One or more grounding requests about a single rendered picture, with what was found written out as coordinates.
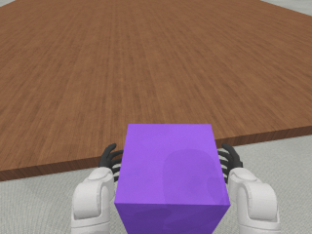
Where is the robot right forearm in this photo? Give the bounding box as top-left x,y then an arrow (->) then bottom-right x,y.
227,167 -> 281,234

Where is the robot left hand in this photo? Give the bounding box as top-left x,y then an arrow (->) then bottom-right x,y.
98,143 -> 124,182

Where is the robot left forearm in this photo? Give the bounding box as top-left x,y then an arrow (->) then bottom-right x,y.
70,167 -> 116,234

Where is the robot right hand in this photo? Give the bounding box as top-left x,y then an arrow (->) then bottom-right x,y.
217,143 -> 244,184

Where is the carton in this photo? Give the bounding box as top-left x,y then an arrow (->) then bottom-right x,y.
114,124 -> 231,234

